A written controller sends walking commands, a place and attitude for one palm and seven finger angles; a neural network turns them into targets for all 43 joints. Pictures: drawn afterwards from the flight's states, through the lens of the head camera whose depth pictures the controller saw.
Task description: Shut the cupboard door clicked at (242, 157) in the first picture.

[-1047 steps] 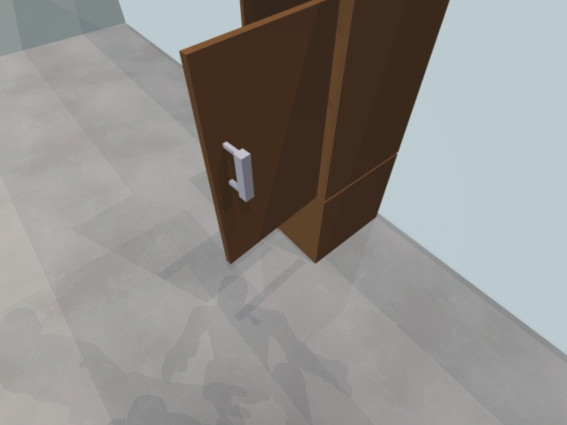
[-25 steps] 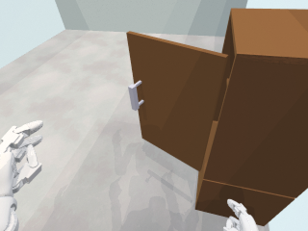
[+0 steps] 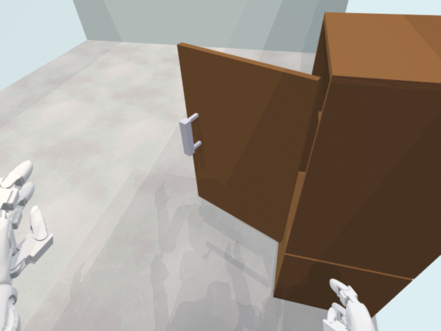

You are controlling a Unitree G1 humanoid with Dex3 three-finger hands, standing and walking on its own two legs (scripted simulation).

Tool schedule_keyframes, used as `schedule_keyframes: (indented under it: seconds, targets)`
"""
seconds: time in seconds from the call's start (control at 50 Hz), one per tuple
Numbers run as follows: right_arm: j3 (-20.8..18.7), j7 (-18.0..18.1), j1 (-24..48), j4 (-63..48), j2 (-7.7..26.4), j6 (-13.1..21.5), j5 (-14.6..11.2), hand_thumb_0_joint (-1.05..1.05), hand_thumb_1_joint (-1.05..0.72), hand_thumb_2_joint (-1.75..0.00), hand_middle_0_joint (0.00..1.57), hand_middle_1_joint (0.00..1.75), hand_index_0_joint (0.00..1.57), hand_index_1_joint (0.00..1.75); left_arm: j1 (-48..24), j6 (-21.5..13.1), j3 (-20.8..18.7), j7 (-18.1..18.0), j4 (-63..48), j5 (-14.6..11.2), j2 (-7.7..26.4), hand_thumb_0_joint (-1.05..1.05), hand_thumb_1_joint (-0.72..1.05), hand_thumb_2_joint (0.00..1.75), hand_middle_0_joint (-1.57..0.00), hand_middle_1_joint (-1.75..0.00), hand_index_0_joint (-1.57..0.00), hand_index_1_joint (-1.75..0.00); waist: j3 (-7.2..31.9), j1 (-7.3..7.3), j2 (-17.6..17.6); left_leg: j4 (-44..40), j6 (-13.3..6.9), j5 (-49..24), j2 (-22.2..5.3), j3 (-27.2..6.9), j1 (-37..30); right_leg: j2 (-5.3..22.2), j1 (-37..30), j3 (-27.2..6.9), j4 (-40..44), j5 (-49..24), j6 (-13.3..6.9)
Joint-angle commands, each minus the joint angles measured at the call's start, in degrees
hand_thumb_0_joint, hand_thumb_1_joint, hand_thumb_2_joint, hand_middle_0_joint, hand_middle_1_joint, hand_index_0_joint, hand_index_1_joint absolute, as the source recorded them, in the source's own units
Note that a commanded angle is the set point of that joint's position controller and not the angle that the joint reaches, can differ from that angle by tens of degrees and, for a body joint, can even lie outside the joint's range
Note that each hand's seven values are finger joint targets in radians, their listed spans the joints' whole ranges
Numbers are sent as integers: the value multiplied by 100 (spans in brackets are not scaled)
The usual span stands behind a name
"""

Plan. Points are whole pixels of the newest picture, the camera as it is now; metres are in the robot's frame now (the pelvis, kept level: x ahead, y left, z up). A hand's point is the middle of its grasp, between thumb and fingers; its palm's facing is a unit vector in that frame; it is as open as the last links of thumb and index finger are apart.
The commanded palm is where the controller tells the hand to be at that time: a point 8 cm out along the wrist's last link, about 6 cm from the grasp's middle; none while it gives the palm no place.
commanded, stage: step back with the hand held close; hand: left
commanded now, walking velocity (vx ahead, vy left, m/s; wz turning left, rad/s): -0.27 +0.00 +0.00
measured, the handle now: (192, 134) +0.65 +0.17 -0.01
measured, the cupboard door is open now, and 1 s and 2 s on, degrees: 67 67 67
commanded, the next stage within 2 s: stop stepping back and stand still in 1.78 s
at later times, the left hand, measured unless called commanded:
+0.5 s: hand (25, 247) +0.17 +0.29 +0.16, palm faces +0.39 -0.77 -0.50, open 7.4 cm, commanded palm +0.11 +0.33 +0.17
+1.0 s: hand out of the picture +0.11 +0.30 +0.16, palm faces +0.49 -0.75 -0.45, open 7.4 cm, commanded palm +0.04 +0.32 +0.17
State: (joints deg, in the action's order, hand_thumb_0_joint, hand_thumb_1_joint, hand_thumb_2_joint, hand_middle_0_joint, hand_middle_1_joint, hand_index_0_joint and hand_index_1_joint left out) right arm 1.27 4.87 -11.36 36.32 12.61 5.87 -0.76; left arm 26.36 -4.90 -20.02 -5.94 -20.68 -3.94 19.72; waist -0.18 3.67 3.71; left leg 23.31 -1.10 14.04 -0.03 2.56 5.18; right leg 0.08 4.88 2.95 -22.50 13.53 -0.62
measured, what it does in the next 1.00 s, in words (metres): shifts its weight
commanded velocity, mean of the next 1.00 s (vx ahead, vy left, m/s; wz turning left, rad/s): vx -0.30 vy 0.00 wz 0.00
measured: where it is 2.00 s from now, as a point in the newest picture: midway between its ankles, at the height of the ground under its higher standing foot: outside the picture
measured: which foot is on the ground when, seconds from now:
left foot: down 0.00-1.00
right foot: down 0.00-1.00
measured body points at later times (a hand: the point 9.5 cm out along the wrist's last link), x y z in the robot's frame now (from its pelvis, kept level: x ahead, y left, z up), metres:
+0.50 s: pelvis -0.04 +0.03 -0.01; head -0.03 +0.02 +0.44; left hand +0.14 +0.33 +0.18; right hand +0.14 -0.22 -0.09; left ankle -0.01 +0.10 -0.74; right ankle -0.01 -0.11 -0.74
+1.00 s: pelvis -0.09 +0.02 -0.03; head -0.09 +0.04 +0.42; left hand +0.08 +0.33 +0.18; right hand +0.07 -0.22 -0.10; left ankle -0.01 +0.11 -0.74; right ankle -0.01 -0.11 -0.74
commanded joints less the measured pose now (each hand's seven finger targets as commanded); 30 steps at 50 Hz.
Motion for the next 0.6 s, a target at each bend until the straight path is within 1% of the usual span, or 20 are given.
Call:
schedule_keyframes:
  seconds: [0.0,0.02,0.04,0.06,0.08,0.16,0.2,0.22,0.24,0.26,0.3,0.32,0.34,0.36,0.42,0.44,0.5,0.52,0.54,0.58]
  targets:
    - [-314,-3,750,-1076,789,131,-24,0,-90,-90,20,30,20,30,-1011,-566,-1177,-147,-1447,9,1608,0,90,90,-20,-30,-20,-30,9,-242,47,-32,-132,-515,-237,-191,588,401,530,-757,633,-806,-55]
    - [-314,4,703,-972,747,54,11,0,-90,-90,20,30,20,30,-566,-612,-910,-132,-1081,6,1308,0,90,90,-20,-30,-20,-30,105,-286,-176,138,-131,-387,-196,-274,575,588,676,-855,716,-676,-120]
    - [-342,4,721,-978,755,-2,26,0,-90,-90,20,30,20,30,-468,-672,-952,-139,-1132,36,1361,0,90,90,-20,-30,-20,-30,144,-270,-269,241,-118,-462,-178,-288,599,668,732,-911,718,-830,-160]
    - [-344,-1,722,-992,708,-51,15,0,-90,-90,20,30,20,30,-329,-714,-785,-125,-1092,35,1192,0,90,90,-20,-30,-20,-30,313,-301,-388,311,-109,-501,-193,-272,583,742,748,-893,639,-851,-172]
    - [-367,1,691,-1013,718,-96,14,0,-90,-90,20,30,20,30,-186,-745,-828,-142,-1079,28,1220,0,90,90,-20,-30,-20,-30,481,-301,-416,326,-105,-637,-212,-275,576,753,684,-863,528,-1021,-178]
    - [-419,65,709,-1156,778,-266,-12,0,-90,-90,20,30,20,30,55,-777,-945,-202,-1291,2,1348,0,90,90,-20,-30,-20,-30,876,-314,-68,132,-74,-1663,-377,-364,579,550,405,-527,-120,-1971,-66]
    - [-432,100,698,-1255,795,-358,-22,0,-90,-90,20,30,20,30,126,-761,-1053,-223,-1427,-17,1453,0,90,90,-20,-30,-20,-30,1040,-296,-66,84,-56,-2169,-453,-419,658,410,236,-404,-404,-2269,6]
    - [-438,112,687,-1309,797,-398,-29,0,-90,-90,20,30,20,30,176,-746,-1068,-224,-1474,-23,1470,0,90,90,-20,-30,-20,-30,1071,-296,-53,86,-56,-2331,-485,-429,688,376,216,-390,-502,-2372,28]
    - [-449,129,732,-1328,810,-423,-19,0,-90,-90,20,30,20,30,229,-731,-1204,-229,-1516,-18,1603,0,90,90,-20,-30,-20,-30,1149,-272,0,89,-57,-2392,-505,-436,741,365,156,-391,-578,-2448,40]
    - [-439,129,668,-1372,777,-453,-34,0,-90,-90,20,30,20,30,325,-726,-1150,-231,-1526,-33,1511,0,90,90,-20,-30,-20,-30,1191,-283,-83,99,-37,-2483,-529,-455,825,360,90,-367,-673,-2497,38]
    - [-463,132,638,-1434,806,-499,-36,0,-90,-90,20,30,20,30,427,-722,-1198,-243,-1608,-32,1540,0,90,90,-20,-30,-20,-30,1229,-284,-42,91,-47,-2507,-601,-485,966,319,63,-386,-826,-2472,57]
    - [-462,124,612,-1455,819,-508,-38,0,-90,-90,20,30,20,30,438,-713,-1168,-244,-1632,-35,1505,0,90,90,-20,-30,-20,-30,1179,-293,-46,44,-51,-2383,-630,-519,1075,299,82,-383,-879,-2338,66]
    - [-473,130,656,-1458,858,-498,-16,0,-90,-90,20,30,20,30,450,-723,-1255,-248,-1674,-17,1588,0,90,90,-20,-30,-20,-30,1170,-264,128,-15,-78,-2184,-650,-556,1216,277,53,-399,-915,-2212,76]
    - [-449,129,621,-1468,803,-496,-29,0,-90,-90,20,30,20,30,527,-725,-1184,-257,-1620,-22,1493,0,90,90,-20,-30,-20,-30,1078,-285,83,-62,-103,-1885,-680,-579,1392,286,74,-407,-940,-2011,83]
    - [-449,131,573,-1471,845,-465,-39,0,-90,-90,20,30,20,30,417,-763,-1165,-286,-1598,11,1453,0,90,90,-20,-30,-20,-30,812,-316,42,-279,-225,-589,-744,-688,2091,222,-19,-480,-991,-1455,114]
    - [-465,148,609,-1464,887,-430,-23,0,-90,-90,20,30,20,30,315,-809,-1277,-293,-1690,45,1555,0,90,90,-20,-30,-20,-30,787,-303,114,-386,-264,-146,-751,-758,2356,187,-178,-476,-1039,-1365,127]
    - [-442,150,546,-1464,851,-359,-35,0,-90,-90,20,30,20,30,347,-893,-1259,-323,-1636,83,1469,0,90,90,-20,-30,-20,-30,666,-335,26,-458,-363,870,-756,-810,2930,207,-347,-574,-1142,-1194,120]
    - [-442,146,512,-1447,851,-331,-33,0,-90,-90,20,30,20,30,318,-927,-1255,-334,-1656,95,1457,0,90,90,-20,-30,-20,-30,661,-349,22,-403,-376,1158,-716,-793,3061,241,-361,-636,-1102,-1099,105]
    - [-454,147,550,-1445,895,-297,-26,0,-90,-90,20,30,20,30,210,-962,-1323,-333,-1770,125,1552,0,90,90,-20,-30,-20,-30,631,-352,51,-399,-382,1422,-684,-828,3166,245,-350,-687,-1059,-952,95]
    - [-426,137,483,-1424,851,-226,-20,0,-90,-90,20,30,20,30,169,-1021,-1217,-345,-1789,138,1434,0,90,90,-20,-30,-20,-30,518,-379,-34,-327,-380,1758,-650,-813,3205,286,-91,-749,-957,-522,74]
